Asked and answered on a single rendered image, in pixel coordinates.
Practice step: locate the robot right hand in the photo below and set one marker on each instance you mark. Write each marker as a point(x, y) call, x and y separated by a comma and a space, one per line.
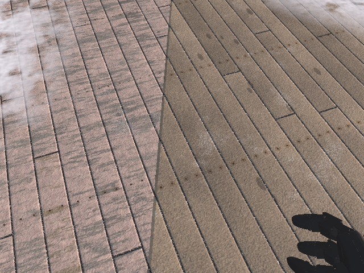
point(345, 256)

